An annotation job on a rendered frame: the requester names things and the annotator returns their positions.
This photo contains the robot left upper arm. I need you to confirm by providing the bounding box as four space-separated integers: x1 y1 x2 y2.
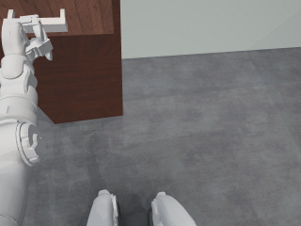
0 121 46 226

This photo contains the left robot hand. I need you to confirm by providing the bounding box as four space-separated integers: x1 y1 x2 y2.
1 14 54 64

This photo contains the left robot thigh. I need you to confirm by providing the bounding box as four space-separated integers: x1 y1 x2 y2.
87 194 119 226

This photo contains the drawer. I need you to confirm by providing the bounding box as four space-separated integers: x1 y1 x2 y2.
0 0 114 39

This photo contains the cabinet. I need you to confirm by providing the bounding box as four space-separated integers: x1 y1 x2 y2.
0 0 123 124

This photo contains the robot left forearm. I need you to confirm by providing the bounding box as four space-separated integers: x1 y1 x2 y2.
0 55 39 129

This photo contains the right robot shin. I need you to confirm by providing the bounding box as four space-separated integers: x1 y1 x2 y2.
152 192 166 226

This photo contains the handle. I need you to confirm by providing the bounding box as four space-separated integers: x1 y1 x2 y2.
3 8 68 33

